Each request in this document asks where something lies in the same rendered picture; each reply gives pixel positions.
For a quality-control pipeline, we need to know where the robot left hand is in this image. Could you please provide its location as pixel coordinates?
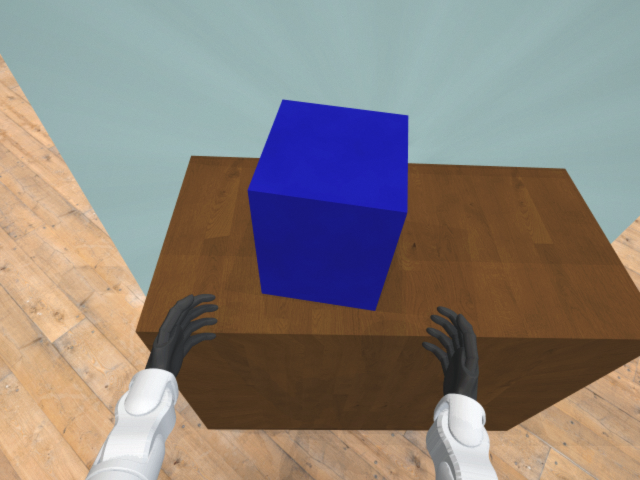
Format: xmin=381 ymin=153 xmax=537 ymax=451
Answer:
xmin=145 ymin=294 xmax=218 ymax=378

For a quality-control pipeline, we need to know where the carton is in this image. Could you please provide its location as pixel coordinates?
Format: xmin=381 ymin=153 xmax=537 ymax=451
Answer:
xmin=248 ymin=100 xmax=408 ymax=311

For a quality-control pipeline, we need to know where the robot left forearm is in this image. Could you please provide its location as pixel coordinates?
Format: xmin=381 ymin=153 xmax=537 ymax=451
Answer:
xmin=85 ymin=368 xmax=179 ymax=480

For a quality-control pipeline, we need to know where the robot right forearm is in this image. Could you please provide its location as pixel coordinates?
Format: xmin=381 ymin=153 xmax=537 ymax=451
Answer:
xmin=426 ymin=394 xmax=498 ymax=480

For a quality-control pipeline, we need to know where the pedestal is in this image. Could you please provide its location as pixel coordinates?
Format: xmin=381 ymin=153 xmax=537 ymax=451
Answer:
xmin=135 ymin=156 xmax=640 ymax=431

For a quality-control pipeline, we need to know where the robot right hand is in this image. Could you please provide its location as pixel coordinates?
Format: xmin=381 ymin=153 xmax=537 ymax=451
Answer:
xmin=422 ymin=306 xmax=479 ymax=401

